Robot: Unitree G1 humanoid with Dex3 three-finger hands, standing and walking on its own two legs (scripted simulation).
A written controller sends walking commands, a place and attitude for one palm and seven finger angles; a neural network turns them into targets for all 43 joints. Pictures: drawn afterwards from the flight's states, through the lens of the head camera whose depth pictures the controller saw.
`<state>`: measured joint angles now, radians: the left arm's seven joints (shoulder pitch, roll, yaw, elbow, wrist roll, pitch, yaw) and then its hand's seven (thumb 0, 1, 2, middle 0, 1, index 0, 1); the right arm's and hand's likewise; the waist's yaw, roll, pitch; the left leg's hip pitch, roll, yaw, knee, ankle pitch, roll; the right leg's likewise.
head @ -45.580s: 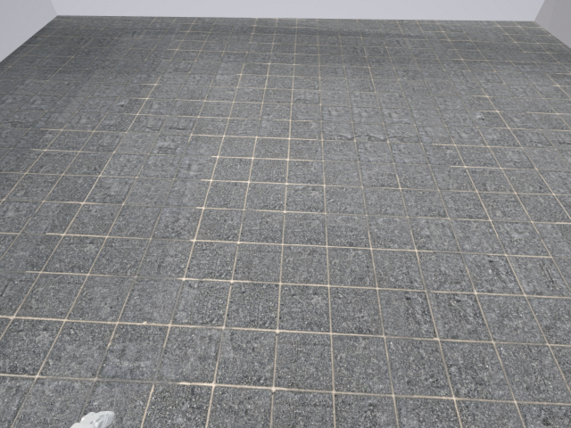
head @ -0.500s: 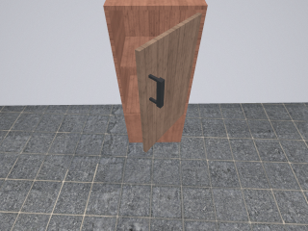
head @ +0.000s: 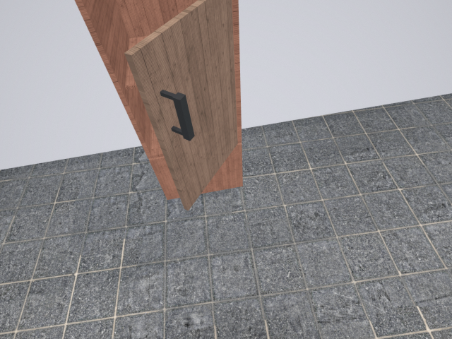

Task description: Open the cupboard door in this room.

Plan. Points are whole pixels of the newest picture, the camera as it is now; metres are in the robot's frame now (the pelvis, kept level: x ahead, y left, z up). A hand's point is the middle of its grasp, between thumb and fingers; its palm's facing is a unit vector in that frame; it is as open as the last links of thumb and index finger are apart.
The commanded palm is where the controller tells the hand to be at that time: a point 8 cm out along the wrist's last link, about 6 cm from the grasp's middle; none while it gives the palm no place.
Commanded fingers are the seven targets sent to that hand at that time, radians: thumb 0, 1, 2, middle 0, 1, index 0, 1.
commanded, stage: walk to a spot facing it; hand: left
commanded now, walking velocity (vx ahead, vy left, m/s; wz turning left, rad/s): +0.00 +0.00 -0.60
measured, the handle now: (177, 115) +0.56 +0.16 +0.04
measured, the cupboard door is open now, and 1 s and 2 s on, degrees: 49 49 49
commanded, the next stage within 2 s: none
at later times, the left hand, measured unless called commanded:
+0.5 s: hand out of the picture +0.09 +0.19 -0.14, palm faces -0.16 -0.95 -0.25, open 7.4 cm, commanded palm none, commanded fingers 0.00 0.90 0.90 -0.20 -0.30 -0.20 -0.30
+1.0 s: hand (197, 273) +0.26 +0.10 -0.15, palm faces -0.58 -0.77 -0.25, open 7.4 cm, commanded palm none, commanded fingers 0.00 0.90 0.90 -0.20 -0.30 -0.20 -0.30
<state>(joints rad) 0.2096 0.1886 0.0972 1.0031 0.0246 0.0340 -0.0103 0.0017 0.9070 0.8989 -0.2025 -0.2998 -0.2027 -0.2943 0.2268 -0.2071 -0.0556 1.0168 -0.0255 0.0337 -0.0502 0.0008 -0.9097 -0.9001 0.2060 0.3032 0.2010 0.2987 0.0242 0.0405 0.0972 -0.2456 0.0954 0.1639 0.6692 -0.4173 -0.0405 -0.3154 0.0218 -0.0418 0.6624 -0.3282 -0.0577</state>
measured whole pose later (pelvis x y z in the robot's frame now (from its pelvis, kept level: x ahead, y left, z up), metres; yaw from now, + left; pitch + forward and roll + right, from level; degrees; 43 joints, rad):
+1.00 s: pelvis +0.04 +0.00 +0.01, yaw -36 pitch +2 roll +0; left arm 0.10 0.25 0.08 0.90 0.02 0.05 -0.04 0.00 0.91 0.90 -0.20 -0.30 -0.20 -0.29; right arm 0.31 -0.23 -0.03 0.92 -0.03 0.02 -0.03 0.00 -0.91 -0.90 0.21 0.30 0.20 0.30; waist -0.02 0.02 0.11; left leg -0.20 0.13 0.17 0.57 -0.39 -0.05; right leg -0.35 -0.02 -0.07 0.67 -0.34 0.01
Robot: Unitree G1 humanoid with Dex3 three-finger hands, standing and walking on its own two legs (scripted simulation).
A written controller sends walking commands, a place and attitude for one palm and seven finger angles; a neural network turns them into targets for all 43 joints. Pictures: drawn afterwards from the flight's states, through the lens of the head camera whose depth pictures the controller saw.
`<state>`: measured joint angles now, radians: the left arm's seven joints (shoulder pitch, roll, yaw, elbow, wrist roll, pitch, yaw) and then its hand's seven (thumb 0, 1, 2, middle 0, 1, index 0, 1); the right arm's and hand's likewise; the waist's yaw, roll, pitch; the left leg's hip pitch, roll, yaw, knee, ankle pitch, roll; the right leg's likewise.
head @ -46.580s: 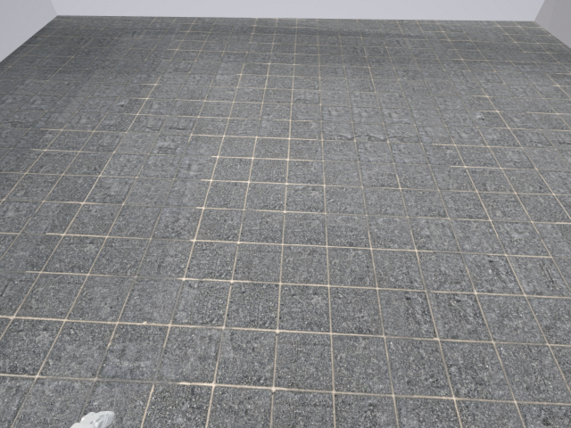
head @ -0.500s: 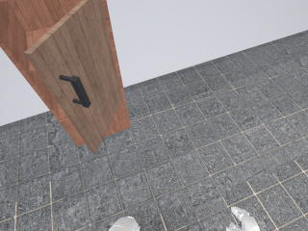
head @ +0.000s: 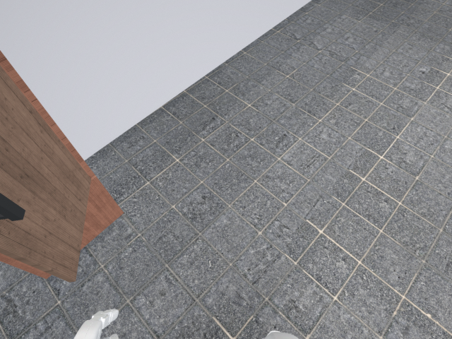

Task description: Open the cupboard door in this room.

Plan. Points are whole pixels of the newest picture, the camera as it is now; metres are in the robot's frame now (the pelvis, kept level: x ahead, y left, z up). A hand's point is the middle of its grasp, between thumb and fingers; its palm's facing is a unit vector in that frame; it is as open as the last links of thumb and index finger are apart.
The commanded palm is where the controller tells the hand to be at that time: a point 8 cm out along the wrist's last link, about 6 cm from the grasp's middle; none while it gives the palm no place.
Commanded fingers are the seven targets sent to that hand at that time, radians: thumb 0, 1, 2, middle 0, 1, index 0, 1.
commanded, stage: walk to a spot facing it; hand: left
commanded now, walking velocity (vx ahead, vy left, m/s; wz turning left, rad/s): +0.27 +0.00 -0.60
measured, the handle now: out of the picture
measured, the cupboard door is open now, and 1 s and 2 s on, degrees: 49 49 49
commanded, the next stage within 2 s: turn to face it in 1.58 s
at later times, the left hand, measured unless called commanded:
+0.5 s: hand (147, 305) +0.19 +0.18 -0.18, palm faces -0.19 -0.96 -0.20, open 7.4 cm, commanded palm none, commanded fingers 0.00 0.90 0.90 -0.20 -0.30 -0.20 -0.30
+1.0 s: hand (261, 165) +0.54 -0.07 -0.15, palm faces -0.54 -0.81 -0.22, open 7.3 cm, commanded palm none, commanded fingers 0.00 0.90 0.90 -0.20 -0.30 -0.20 -0.30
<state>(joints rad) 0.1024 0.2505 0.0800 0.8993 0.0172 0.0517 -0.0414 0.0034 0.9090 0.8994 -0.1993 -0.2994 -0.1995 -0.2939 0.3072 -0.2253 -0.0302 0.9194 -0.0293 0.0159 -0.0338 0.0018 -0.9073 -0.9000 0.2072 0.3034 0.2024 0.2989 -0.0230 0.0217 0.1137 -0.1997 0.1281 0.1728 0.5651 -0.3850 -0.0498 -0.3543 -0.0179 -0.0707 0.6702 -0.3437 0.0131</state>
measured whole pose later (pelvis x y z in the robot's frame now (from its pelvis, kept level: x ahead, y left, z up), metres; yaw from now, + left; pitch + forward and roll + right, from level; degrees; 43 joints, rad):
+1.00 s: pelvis +0.34 -0.16 +0.00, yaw -32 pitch +1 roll +1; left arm 0.11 0.20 0.05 0.94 0.01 -0.05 -0.01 0.00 0.91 0.90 -0.20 -0.30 -0.20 -0.29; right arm 0.35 -0.19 -0.04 1.07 -0.02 0.00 -0.01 0.01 -0.91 -0.90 0.20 0.30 0.20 0.30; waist -0.06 0.00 0.10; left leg -0.44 0.14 0.06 1.22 -0.36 -0.05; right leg -0.31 0.03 -0.12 0.55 -0.27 -0.11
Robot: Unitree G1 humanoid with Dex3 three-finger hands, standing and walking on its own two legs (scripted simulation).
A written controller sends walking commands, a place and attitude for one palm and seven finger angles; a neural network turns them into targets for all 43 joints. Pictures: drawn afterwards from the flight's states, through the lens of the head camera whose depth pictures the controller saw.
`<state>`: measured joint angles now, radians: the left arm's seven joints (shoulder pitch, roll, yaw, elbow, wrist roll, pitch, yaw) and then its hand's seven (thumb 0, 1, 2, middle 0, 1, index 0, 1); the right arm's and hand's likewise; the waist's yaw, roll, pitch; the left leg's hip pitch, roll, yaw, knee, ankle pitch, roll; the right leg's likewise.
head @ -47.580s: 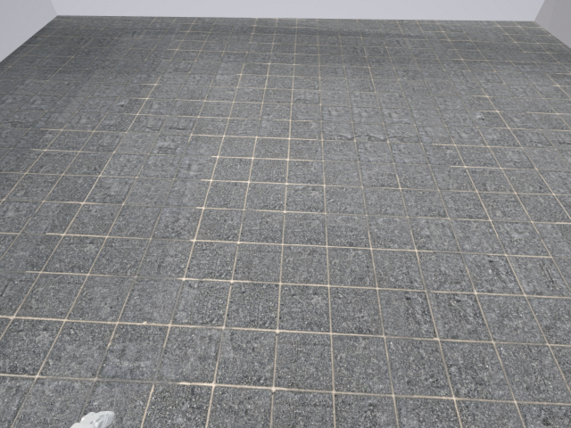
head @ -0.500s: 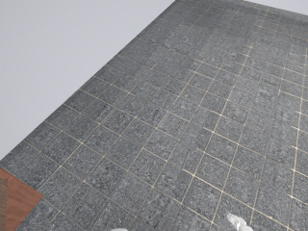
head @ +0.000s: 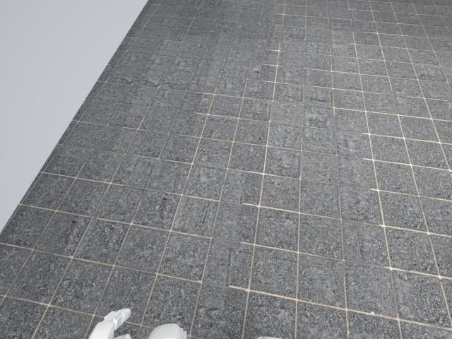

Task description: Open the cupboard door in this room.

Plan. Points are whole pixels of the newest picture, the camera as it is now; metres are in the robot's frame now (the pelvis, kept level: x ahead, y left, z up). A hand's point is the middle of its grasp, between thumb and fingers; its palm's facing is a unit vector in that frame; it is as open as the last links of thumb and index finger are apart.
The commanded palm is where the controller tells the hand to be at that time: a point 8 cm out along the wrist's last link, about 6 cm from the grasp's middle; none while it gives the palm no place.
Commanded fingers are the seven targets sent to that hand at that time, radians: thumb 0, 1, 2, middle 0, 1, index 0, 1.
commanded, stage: walk to a spot facing it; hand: left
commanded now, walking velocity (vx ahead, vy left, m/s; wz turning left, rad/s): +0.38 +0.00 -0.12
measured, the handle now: out of the picture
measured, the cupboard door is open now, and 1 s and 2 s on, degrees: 49 49 49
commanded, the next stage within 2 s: turn to face it in 0.58 s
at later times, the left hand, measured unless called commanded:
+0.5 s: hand (146, 287) +0.24 +0.18 -0.18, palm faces +0.00 -0.99 -0.13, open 7.4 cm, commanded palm none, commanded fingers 0.00 0.90 0.90 -0.20 -0.30 -0.20 -0.30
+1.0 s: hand (198, 149) +0.62 +0.09 -0.15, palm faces -0.06 -0.98 -0.17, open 7.3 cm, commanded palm none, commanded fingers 0.00 0.90 0.90 -0.20 -0.30 -0.20 -0.30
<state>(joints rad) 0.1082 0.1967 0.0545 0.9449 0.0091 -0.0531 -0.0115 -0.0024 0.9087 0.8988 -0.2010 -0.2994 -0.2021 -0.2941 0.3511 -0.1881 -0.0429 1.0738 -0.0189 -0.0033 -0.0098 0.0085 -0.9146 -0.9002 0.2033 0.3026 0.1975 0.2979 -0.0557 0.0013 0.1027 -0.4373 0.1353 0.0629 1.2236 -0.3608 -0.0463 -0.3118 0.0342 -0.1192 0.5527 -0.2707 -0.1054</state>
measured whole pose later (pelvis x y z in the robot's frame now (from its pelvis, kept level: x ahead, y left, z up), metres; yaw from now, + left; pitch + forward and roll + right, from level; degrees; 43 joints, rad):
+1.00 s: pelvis +0.48 -0.06 +0.00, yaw -2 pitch +1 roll +1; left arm 0.10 0.14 0.03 0.98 0.01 -0.05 0.02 0.00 0.91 0.90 -0.20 -0.30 -0.20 -0.29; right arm 0.35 -0.13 -0.04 1.11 -0.01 0.04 -0.01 0.00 -0.91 -0.90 0.20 0.30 0.20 0.30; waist -0.07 -0.01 0.06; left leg -0.47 0.08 0.08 1.13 -0.44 -0.05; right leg -0.29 -0.09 -0.24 0.52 -0.24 -0.04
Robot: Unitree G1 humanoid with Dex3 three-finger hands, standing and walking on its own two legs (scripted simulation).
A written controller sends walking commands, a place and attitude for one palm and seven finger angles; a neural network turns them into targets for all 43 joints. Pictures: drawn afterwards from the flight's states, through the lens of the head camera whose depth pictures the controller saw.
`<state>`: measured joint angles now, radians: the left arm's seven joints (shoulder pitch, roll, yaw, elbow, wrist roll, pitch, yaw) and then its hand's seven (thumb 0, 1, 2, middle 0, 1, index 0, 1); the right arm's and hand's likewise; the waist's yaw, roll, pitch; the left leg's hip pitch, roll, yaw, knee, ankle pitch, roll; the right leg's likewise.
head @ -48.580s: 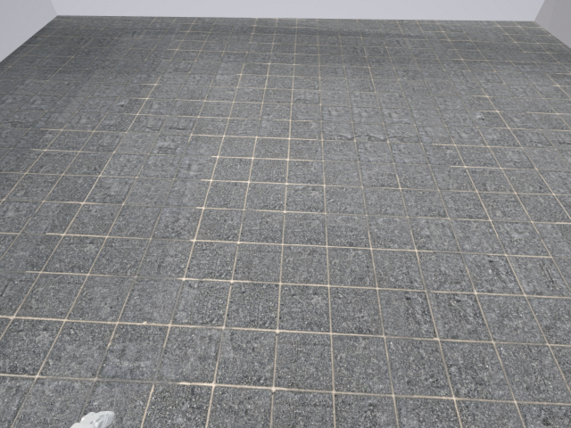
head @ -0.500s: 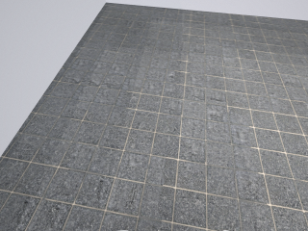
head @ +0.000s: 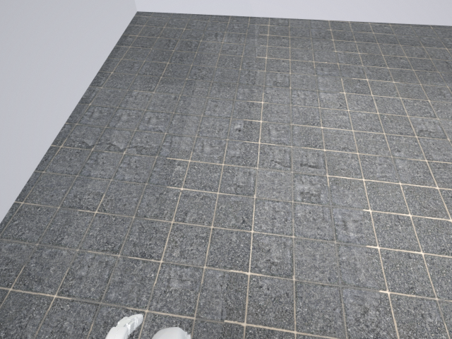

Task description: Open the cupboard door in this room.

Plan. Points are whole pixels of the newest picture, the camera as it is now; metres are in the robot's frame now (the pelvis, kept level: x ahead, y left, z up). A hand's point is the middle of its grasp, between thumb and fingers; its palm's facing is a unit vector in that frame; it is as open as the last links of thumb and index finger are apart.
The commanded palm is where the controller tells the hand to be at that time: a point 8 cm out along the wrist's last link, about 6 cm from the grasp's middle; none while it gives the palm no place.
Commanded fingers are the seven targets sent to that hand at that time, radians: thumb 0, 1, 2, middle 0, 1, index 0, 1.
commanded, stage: turn to face it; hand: left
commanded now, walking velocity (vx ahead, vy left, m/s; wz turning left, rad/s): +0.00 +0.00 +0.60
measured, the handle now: out of the picture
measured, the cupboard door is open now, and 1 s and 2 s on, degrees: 49 49 49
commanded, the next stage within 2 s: none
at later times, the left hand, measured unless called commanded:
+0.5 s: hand out of the picture +0.10 +0.25 -0.16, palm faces +0.30 -0.91 -0.28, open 7.4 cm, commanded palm none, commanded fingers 0.00 0.90 0.90 -0.20 -0.30 -0.20 -0.30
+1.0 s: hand out of the picture +0.00 +0.15 -0.19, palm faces +0.63 -0.74 -0.23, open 7.3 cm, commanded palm none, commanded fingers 0.00 0.90 0.90 -0.20 -0.30 -0.20 -0.30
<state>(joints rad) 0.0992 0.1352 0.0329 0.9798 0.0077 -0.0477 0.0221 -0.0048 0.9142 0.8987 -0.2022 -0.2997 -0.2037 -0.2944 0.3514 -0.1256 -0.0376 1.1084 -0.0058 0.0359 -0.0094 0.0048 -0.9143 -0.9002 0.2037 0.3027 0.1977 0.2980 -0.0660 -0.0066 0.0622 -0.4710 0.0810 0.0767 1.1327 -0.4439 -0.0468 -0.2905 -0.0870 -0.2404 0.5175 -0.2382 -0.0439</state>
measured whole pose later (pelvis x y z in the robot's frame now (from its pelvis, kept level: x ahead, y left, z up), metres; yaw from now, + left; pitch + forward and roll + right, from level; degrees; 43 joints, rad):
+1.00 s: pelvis +0.10 -0.03 -0.01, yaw +37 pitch +2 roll +1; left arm 0.27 0.22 0.06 0.92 0.02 0.01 0.01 0.00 0.91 0.90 -0.21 -0.30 -0.21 -0.30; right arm 0.07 -0.24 -0.06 0.89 -0.01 0.05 0.03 0.00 -0.91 -0.90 0.20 0.30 0.20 0.30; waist 0.02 -0.04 0.10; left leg -0.31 0.01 0.10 0.59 -0.25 0.00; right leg -0.26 -0.17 -0.29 0.72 -0.44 0.03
